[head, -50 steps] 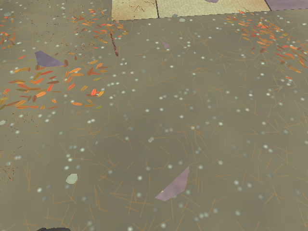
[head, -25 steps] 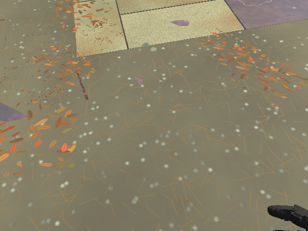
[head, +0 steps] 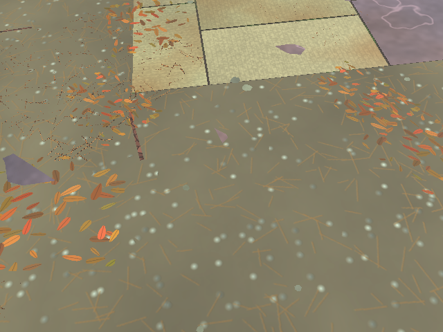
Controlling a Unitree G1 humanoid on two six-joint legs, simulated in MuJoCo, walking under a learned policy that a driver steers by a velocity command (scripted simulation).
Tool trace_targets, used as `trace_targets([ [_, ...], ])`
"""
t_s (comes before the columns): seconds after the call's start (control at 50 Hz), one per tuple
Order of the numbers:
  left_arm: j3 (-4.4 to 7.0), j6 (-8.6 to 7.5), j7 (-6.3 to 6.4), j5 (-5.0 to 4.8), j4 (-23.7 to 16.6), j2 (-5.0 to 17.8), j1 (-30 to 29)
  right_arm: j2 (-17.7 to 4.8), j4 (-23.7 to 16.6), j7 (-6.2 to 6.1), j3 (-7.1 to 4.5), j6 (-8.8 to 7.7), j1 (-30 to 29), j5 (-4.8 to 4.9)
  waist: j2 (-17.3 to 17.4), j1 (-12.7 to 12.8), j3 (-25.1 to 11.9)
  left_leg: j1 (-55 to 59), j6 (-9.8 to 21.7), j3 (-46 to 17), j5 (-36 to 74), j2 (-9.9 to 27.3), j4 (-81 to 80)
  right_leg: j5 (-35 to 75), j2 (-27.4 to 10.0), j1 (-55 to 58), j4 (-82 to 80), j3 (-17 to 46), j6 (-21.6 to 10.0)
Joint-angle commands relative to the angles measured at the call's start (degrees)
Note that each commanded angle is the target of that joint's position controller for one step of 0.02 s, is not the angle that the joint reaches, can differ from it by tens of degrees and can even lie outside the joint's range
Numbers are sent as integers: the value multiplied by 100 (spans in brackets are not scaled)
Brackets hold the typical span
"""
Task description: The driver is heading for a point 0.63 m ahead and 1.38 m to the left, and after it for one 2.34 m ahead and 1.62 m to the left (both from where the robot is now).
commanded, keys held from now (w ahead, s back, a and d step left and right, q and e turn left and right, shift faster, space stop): q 1.00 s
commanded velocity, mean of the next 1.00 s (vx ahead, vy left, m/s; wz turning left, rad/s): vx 0.01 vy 0.00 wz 0.57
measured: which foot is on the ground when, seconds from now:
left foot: up 0.00-0.36, down 0.38-0.86, up 0.88-1.00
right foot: down 0.00-0.38, up 0.40-0.84, down 0.86-1.00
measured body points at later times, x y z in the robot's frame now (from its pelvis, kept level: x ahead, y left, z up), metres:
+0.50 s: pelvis +0.01 +0.04 +0.00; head +0.04 +0.07 +0.45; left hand +0.06 +0.36 -0.11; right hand +0.24 -0.19 -0.08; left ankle -0.01 +0.13 -0.73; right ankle +0.02 -0.12 -0.66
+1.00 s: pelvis +0.02 +0.01 +0.01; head +0.06 +0.01 +0.45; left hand -0.01 +0.33 -0.07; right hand +0.32 -0.15 -0.09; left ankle -0.07 +0.11 -0.66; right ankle +0.09 -0.08 -0.73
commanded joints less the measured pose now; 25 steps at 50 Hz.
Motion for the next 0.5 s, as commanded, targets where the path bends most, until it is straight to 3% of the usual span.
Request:
trace_targets([
  [0.02,292,-54,5,202,-381,1049,244,-816,-497,-10,-197,-130,211,-69,-1397,114,-678,-1198,-244,253,-1841,246,2484,1867,-2510,1103,-1175,2362,-1610],
  [0.04,216,-64,19,114,-434,772,-1,-939,-360,-2,-277,-93,330,-19,-1037,37,-586,-1246,-351,267,-1523,323,2939,1900,-2161,1078,-1042,1763,-1407],
  [0.06,192,-59,24,28,-457,691,-203,-852,-242,-41,-289,-7,438,-6,-845,-29,-501,-1319,-473,339,-1232,383,3194,1787,-1815,1111,-944,1250,-1163],
  [0.08,179,-55,31,-32,-442,674,-254,-768,-247,-59,-276,61,410,-18,-859,24,-427,-1463,-576,378,-975,424,3402,1966,-1722,1146,-899,995,-1107],
  [0.12,185,-12,52,-22,-374,710,-145,-527,-408,-23,-201,109,188,19,-943,131,-369,-1442,-720,640,-672,487,3228,2321,-1532,1139,-922,502,-1153],
  [0.22,308,105,91,-28,-271,972,62,-321,-826,109,-74,100,-315,12,-1164,410,-634,-919,-747,986,-516,777,1820,2284,-1753,1513,-903,137,-1307],
  [0.28,371,118,20,-91,-227,1125,25,-419,-932,181,-99,133,-310,1,-1246,415,-657,-344,-582,1269,-462,746,1099,2269,-1876,1365,-839,-37,-1294],
  [0.32,396,103,-21,-179,-179,1174,0,-462,-972,232,-132,170,-235,2,-1263,350,-615,-66,-402,1374,-273,715,488,2152,-1953,1357,-666,-87,-1193],
  [0.36,390,86,-29,-296,-102,1110,-47,-478,-864,259,-186,182,141,-11,-1116,102,-633,747,-75,1507,658,542,-720,1727,-1799,1034,-129,-394,-808],
  [0.38,343,59,-54,-243,50,912,304,-710,-818,202,-273,175,367,-23,-568,83,-723,1564,158,1060,1614,676,-1201,943,-1530,445,550,-780,-363],
  [0.4,193,47,-87,93,-168,485,307,-1481,-919,87,-447,147,557,-61,1340,221,-848,2654,861,-1076,4045,2269,-1167,-1890,-784,-1252,2386,-1335,290],
  [0.42,218,39,-26,69,-384,613,-250,-1470,-1039,145,-394,22,525,-251,1332,-132,-967,2211,1978,-1936,4440,2952,-1267,-3116,-193,-1959,3547,-494,448],
  [0.44,286,64,7,-52,-376,843,-408,-1248,-1012,181,-330,-96,444,-285,755,-182,-896,2032,1931,-1497,3928,2665,-1366,-2825,-325,-1992,4006,-122,401],
  [0.46,315,85,36,-109,-333,877,-370,-1086,-983,156,-289,-163,173,-207,605,-2,-693,1883,1593,-1059,3421,2289,-1362,-2309,-403,-2029,3963,-35,338],
  [0.48,337,104,90,-76,-227,874,-277,-933,-1000,116,-249,-162,-71,-102,416,104,-620,1810,1323,-861,3005,2035,-1355,-1916,-445,-2050,3769,10,343],
  [0.5,362,121,120,-42,-210,921,-208,-852,-1023,78,-204,-137,-229,-36,495,188,-580,1646,1236,-759,3020,1914,-1371,-1631,-427,-1915,3680,20,385],
])
Keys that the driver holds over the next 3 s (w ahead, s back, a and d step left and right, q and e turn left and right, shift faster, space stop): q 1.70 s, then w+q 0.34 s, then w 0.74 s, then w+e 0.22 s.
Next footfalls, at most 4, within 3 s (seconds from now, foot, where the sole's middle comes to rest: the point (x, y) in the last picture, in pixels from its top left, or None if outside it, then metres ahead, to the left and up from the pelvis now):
0.38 left None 0.03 0.14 -0.77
0.86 right None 0.13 -0.06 -0.77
1.28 left None -0.05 0.14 -0.77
1.80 right None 0.13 0.03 -0.77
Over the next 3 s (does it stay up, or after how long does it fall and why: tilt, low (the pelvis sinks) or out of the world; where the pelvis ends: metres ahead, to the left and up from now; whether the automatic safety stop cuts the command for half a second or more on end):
stays up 0.11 0.60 0.01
